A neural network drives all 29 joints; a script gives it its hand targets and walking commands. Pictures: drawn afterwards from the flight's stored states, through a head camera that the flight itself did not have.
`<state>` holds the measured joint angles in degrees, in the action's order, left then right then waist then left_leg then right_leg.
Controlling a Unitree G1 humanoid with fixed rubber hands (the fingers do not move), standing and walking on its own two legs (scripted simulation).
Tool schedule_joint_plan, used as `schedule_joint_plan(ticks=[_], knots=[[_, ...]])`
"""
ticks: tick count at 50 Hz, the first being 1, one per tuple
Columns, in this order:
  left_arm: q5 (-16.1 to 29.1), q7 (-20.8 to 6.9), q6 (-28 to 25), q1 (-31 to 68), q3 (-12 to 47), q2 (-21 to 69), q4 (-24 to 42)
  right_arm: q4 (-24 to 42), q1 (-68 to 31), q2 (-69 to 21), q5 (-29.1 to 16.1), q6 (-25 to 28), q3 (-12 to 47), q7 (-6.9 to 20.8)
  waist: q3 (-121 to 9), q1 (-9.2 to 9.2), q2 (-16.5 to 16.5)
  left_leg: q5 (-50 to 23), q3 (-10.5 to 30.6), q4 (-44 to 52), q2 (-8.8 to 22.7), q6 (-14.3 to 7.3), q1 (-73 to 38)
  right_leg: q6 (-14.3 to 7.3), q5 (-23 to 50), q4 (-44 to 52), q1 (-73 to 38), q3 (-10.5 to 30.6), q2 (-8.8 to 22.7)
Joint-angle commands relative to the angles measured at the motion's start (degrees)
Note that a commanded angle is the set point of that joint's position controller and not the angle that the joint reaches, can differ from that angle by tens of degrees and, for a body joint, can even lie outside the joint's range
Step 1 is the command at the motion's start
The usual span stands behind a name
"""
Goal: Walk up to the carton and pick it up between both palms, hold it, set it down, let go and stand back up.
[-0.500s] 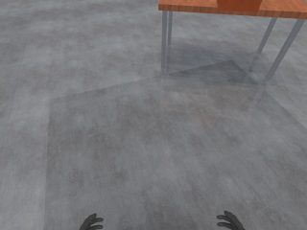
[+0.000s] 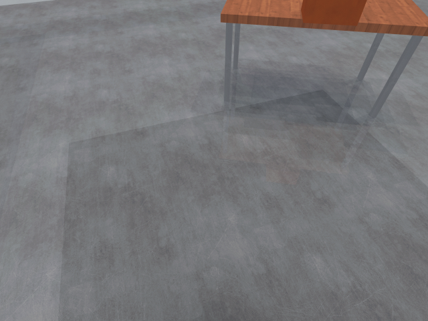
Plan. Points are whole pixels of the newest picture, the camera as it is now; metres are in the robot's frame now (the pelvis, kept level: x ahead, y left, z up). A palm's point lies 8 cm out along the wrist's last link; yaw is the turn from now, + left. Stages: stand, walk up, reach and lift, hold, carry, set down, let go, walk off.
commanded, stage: stand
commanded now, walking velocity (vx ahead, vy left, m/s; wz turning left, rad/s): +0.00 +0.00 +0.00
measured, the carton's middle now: out of the picture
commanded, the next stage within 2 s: walk up in 0.76 s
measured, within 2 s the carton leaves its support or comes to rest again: neither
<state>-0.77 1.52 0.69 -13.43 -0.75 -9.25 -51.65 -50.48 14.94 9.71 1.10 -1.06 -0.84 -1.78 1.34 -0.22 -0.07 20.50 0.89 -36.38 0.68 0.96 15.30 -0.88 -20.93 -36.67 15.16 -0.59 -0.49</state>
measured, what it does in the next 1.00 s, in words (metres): stands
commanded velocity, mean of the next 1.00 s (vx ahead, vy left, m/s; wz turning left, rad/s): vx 0.02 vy -0.01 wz -0.03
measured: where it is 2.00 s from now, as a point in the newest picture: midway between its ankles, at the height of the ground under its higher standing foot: (263, 286)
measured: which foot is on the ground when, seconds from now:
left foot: down 0.00-1.00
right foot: down 0.00-1.00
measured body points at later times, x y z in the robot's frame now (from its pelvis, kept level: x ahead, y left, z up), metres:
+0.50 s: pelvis +0.01 +0.00 +0.01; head +0.02 +0.00 +0.46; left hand +0.01 +0.21 -0.15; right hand +0.01 -0.21 -0.15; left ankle -0.01 +0.13 -0.72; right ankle -0.01 -0.11 -0.72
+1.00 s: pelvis +0.01 +0.00 +0.01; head +0.02 +0.00 +0.46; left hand -0.01 +0.20 -0.15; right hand -0.01 -0.20 -0.15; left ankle -0.01 +0.13 -0.72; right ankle -0.01 -0.11 -0.72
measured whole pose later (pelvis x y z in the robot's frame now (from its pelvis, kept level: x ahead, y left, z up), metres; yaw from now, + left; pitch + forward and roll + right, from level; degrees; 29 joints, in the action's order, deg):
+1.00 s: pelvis +0.01 +0.00 +0.01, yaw +0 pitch -2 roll +0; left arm -0.4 2.7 -0.1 -15.0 0.0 -5.4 -68.8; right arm -67.4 15.7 5.7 0.5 -0.5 -0.1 -2.9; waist 3.5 0.2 0.1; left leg 16.9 0.6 -27.6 0.8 0.9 8.1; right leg -0.5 -17.1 -27.7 8.0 -0.4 -0.4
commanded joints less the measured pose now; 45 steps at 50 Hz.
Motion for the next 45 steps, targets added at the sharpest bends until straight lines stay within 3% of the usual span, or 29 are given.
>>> schedule_joint_plan(ticks=[1, 24, 45], knots=[[0.1, 0.5, -1.3, -1.4, -1.4, -6.3, 1.0, 1.1, 1.5, 5.7, -0.1, 1.4, -1.6, -0.5, -0.7, 0.11, -0.1, -15.3, 3.0, 8.1, 2.5, -3.0, -0.9, -1.6, 16.6, 9.2, -1.2, 4.3, 3.6], [0.2, 1.0, -1.5, -4.7, -0.5, -3.0, -12.4, -12.7, 4.5, 2.2, -0.3, 1.3, -0.7, -1.0, 3.1, 0.29, 0.1, -16.7, 2.8, 12.6, 3.4, -2.6, -4.8, -1.5, 18.2, 14.0, -4.9, 4.2, 4.3], [0.3, 1.4, -1.3, -5.8, 0.4, -1.2, -16.8, -16.9, 5.3, 0.6, -0.4, 1.2, 0.2, -1.3, 5.0, 0.35, -0.4, -16.6, 2.7, 14.4, 3.5, -2.1, -5.4, -1.0, 17.6, 15.3, -5.5, 3.9, 4.4]])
